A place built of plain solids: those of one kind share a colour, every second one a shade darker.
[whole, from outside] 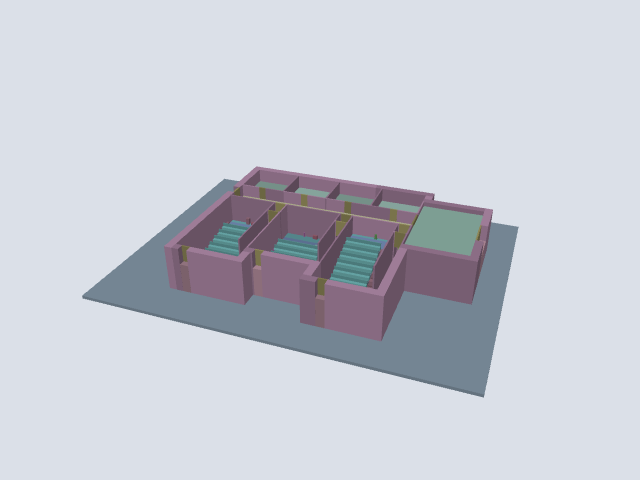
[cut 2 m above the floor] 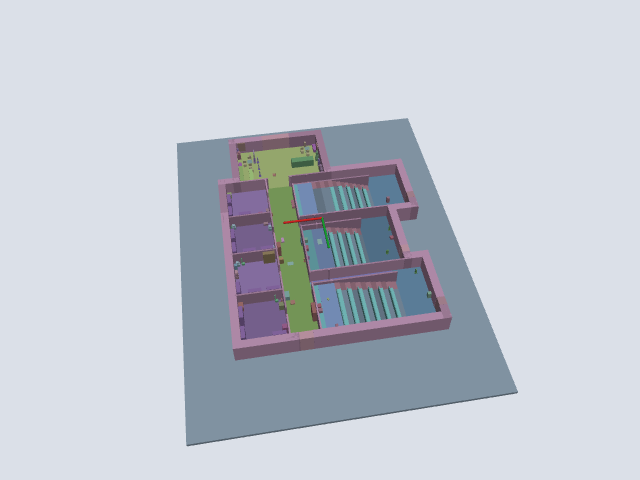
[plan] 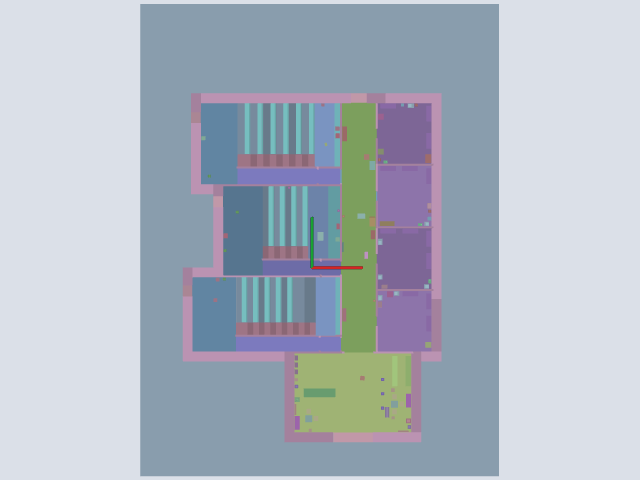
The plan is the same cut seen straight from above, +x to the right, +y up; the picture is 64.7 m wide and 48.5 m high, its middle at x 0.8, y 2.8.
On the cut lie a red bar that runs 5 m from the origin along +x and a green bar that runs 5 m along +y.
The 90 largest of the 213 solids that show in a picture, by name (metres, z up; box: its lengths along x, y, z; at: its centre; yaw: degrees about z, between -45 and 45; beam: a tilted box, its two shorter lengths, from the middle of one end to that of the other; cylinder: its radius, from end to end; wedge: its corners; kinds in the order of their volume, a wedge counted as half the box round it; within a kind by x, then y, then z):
{
 "wall_1": {"box": [1.0, 6.58, 6.0], "at": [-12.58, -6.19, 2.4]},
 "wall_2": {"box": [1.0, 1.83, 6.0], "at": [-12.58, -0.89, 2.4]},
 "wall_3": {"box": [1.0, 7.19, 6.0], "at": [-11.73, 11.02, 2.4]},
 "wall_4": {"box": [1.0, 1.91, 6.0], "at": [-11.73, 16.67, 2.4]},
 "wall_5": {"box": [4.01, 1.0, 6.0], "at": [-11.07, -0.47, 2.4]},
 "wall_6": {"box": [3.11, 1.0, 6.0], "at": [-10.67, 7.92, 2.4]},
 "wall_7": {"box": [1.0, 7.1, 6.0], "at": [-9.48, 2.57, 2.4]},
 "wall_8": {"box": [1.0, 1.21, 6.0], "at": [-9.48, 7.82, 2.4]},
 "wall_9": {"box": [11.21, 1.0, 6.0], "at": [-7.47, -8.98, 2.4]},
 "wall_10": {"box": [16.05, 1.0, 6.0], "at": [-4.2, 17.13, 2.4]},
 "wall_11": {"box": [12.2, 0.2, 6.0], "at": [-3.08, -0.88, 2.4]},
 "wall_12": {"box": [12.2, 0.2, 6.0], "at": [-3.08, 8.32, 2.4]},
 "wall_13": {"box": [12.15, 0.2, 6.0], "at": [-3.05, 8.32, 2.4]},
 "wall_14": {"box": [12.11, 0.2, 6.0], "at": [-3.03, -0.88, 2.4]},
 "wall_15": {"box": [10.8, 0.2, 6.0], "at": [-2.38, -6.88, 2.4]},
 "wall_16": {"box": [10.65, 0.2, 6.0], "at": [-2.3, 10.12, 2.4]},
 "wall_17": {"box": [1.0, 9.15, 6.0], "at": [-2.28, -13.05, 2.4]},
 "wall_18": {"box": [8.1, 0.2, 6.0], "at": [-1.02, 0.82, 2.4]},
 "wall_19": {"box": [4.9, 1.0, 6.0], "at": [-0.33, -17.13, 2.4]},
 "wall_20": {"box": [4.91, 0.2, 6.0], "at": [0.57, -8.57, 2.4]},
 "wall_21": {"box": [0.2, 6.3, 6.0], "at": [2.92, -3.92, 2.4]},
 "wall_22": {"box": [0.2, 6.4, 6.0], "at": [2.92, -3.88, 2.4]},
 "wall_23": {"box": [0.2, 7.8, 6.0], "at": [2.92, 4.53, 2.4]},
 "wall_24": {"box": [0.2, 7.9, 6.0], "at": [2.92, 4.58, 2.4]},
 "wall_25": {"box": [0.2, 6.9, 6.0], "at": [2.92, 13.38, 2.4]},
 "wall_26": {"box": [0.2, 6.9, 6.0], "at": [2.92, 13.38, 2.4]},
 "wall_27": {"box": [1.9, 1.0, 6.0], "at": [2.97, 17.13, 2.4]},
 "wall_28": {"box": [1.9, 1.0, 6.0], "at": [6.48, 17.13, 2.4]},
 "wall_29": {"box": [0.2, 5.38, 6.0], "at": [6.53, -2.25, 2.4]},
 "wall_30": {"box": [0.2, 5.38, 6.0], "at": [6.53, 4.08, 2.4]},
 "wall_31": {"box": [0.2, 5.38, 6.0], "at": [6.53, 10.4, 2.4]},
 "wall_32": {"box": [4.05, 0.2, 6.0], "at": [8.2, -8.57, 2.4]},
 "wall_33": {"box": [4.9, 1.0, 6.0], "at": [8.58, -17.13, 2.4]},
 "wall_34": {"box": [5.85, 0.2, 6.0], "at": [9.35, -2.25, 2.4]},
 "wall_35": {"box": [5.85, 0.2, 6.0], "at": [9.35, 4.08, 2.4]},
 "wall_36": {"box": [5.85, 0.2, 6.0], "at": [9.35, 10.4, 2.4]},
 "wall_37": {"box": [7.45, 1.0, 6.0], "at": [9.35, 17.13, 2.4]},
 "wall_38": {"box": [1.0, 9.15, 6.0], "at": [10.53, -13.05, 2.4]},
 "wall_39": {"box": [2.92, 1.0, 6.0], "at": [11.62, -8.98, 2.4]},
 "wall_40": {"box": [1.0, 8.13, 6.0], "at": [12.58, -5.41, 2.4]},
 "wall_41": {"box": [1.0, 8.13, 6.0], "at": [12.58, 0.91, 2.4]},
 "wall_42": {"box": [1.0, 8.13, 6.0], "at": [12.58, 7.24, 2.4]},
 "wall_43": {"box": [1.0, 8.13, 6.0], "at": [12.58, 13.56, 2.4]},
 "ground_under_all_1": {"box": [36.24, 47.73, 0.4], "at": [0.76, 2.79, -0.75]},
 "step_screen_tier_1": {"box": [1.15, 4.65, 1.0], "at": [-7.1, -3.2, -0.1]},
 "step_screen_tier_2": {"box": [1.3, 5.25, 0.86], "at": [-6.88, 14.1, -0.17]},
 "step_screen_tier_3": {"box": [1.15, 4.65, 1.4], "at": [-5.95, -3.2, 0.1]},
 "step_screen_tier_4": {"box": [1.3, 5.25, 1.12], "at": [-5.58, 14.1, -0.04]},
 "step_screen_tier_5": {"box": [1.15, 4.65, 1.8], "at": [-4.8, -3.2, 0.3]},
 "step_screen_tier_6": {"box": [1.15, 6.15, 0.88], "at": [-4.4, 5.25, -0.16]},
 "step_screen_tier_7": {"box": [1.3, 5.25, 1.38], "at": [-4.28, 14.1, 0.09]},
 "step_screen_tier_8": {"box": [1.15, 4.65, 2.2], "at": [-3.65, -3.2, 0.5]},
 "step_screen_tier_9": {"box": [1.15, 6.15, 1.16], "at": [-3.25, 5.25, -0.02]},
 "step_screen_tier_10": {"box": [1.3, 5.25, 1.64], "at": [-2.98, 14.1, 0.22]},
 "step_screen_tier_11": {"box": [1.15, 4.65, 2.6], "at": [-2.5, -3.2, 0.7]},
 "step_screen_tier_12": {"box": [1.15, 6.15, 1.44], "at": [-2.1, 5.25, 0.12]},
 "step_screen_tier_13": {"box": [1.3, 5.25, 1.9], "at": [-1.68, 14.1, 0.35]},
 "step_screen_tier_14": {"box": [1.15, 4.65, 3.0], "at": [-1.35, -3.2, 0.9]},
 "step_screen_tier_15": {"box": [1.15, 6.15, 1.72], "at": [-0.95, 5.25, 0.26]},
 "step_screen_tier_16": {"box": [1.3, 5.25, 2.16], "at": [-0.38, 14.1, 0.48]},
 "step_screen_tier_17": {"box": [1.15, 4.65, 3.4], "at": [-0.2, -3.2, 1.1]},
 "step_screen_head_1": {"box": [2.0, 7.5, 1.72], "at": [0.62, 4.58, 0.26]},
 "step_screen_head_2": {"box": [2.0, 6.6, 2.16], "at": [1.27, 13.43, 0.48]},
 "step_screen_head_3": {"box": [2.0, 6.0, 3.4], "at": [1.37, -3.88, 1.1]},
 "floor_service_1": {"box": [5.65, 6.33, 0.6], "at": [9.35, -5.41, -0.3]},
 "floor_service_2": {"box": [5.65, 6.33, 0.6], "at": [9.35, 0.91, -0.3]},
 "floor_service_3": {"box": [5.65, 6.33, 0.6], "at": [9.35, 7.24, -0.3]},
 "floor_service_4": {"box": [5.65, 6.33, 0.6], "at": [9.35, 13.56, -0.3]},
 "floor_screen_front_1": {"box": [4.5, 7.7, 0.6], "at": [-9.93, -4.72, -0.3]},
 "floor_screen_front_2": {"box": [3.8, 8.4, 0.6], "at": [-9.43, 12.53, -0.3]},
 "floor_screen_front_3": {"box": [4.1, 9.2, 0.6], "at": [-7.03, 3.73, -0.3]},
 "floor_lobby_1": {"box": [12.0, 8.15, 0.6], "at": [4.12, -12.65, -0.3]},
 "floor_spine_1": {"box": [3.6, 25.3, 0.6], "at": [4.72, 4.08, -0.3]},
 "ceil_service_1": {"box": [5.65, 6.33, 0.3], "at": [9.35, -5.41, 3.4]},
 "ceil_service_2": {"box": [5.65, 6.33, 0.3], "at": [9.35, 0.91, 3.4]},
 "ceil_service_3": {"box": [5.65, 6.33, 0.3], "at": [9.35, 7.24, 3.4]},
 "ceil_service_4": {"box": [5.65, 6.33, 0.3], "at": [9.35, 13.56, 3.4]},
 "step_screen_back_1": {"box": [1.3, 7.5, 1.72], "at": [2.27, 4.58, 0.26]},
 "step_screen_back_2": {"box": [0.65, 6.6, 2.16], "at": [2.6, 13.43, 0.48]},
 "step_screen_back_3": {"box": [0.55, 6.0, 3.4], "at": [2.65, -3.88, 1.1]},
 "door_leaf_1": {"box": [0.97, 1.1, 3.87], "at": [-12.59, -2.35, 1.33]},
 "door_leaf_2": {"box": [0.97, 1.1, 3.87], "at": [-11.74, 15.17, 1.33]},
 "door_leaf_3": {"box": [0.97, 1.1, 3.87], "at": [-9.49, 6.67, 1.33]},
 "door_leaf_4": {"box": [4.0, 0.97, 3.87], "at": [4.12, -17.14, 1.33]},
 "door_leaf_5": {"box": [1.6, 0.97, 3.87], "at": [4.73, 17.14, 1.33]},
 "floor_screen_passage_1": {"box": [10.6, 1.7, 0.6], "at": [-2.38, -7.72, -0.3]},
 "floor_screen_passage_2": {"box": [10.45, 1.8, 0.6], "at": [-2.3, 9.22, -0.3]},
 "floor_screen_passage_3": {"box": [7.9, 1.7, 0.6], "at": [-1.02, -0.02, -0.3]},
 "ceil_lobby_1": {"box": [12.0, 8.15, 0.3], "at": [4.12, -12.65, 4.65]},
 "ceil_spine_1": {"box": [3.6, 25.3, 0.3], "at": [4.72, 4.08, 3.55]}
}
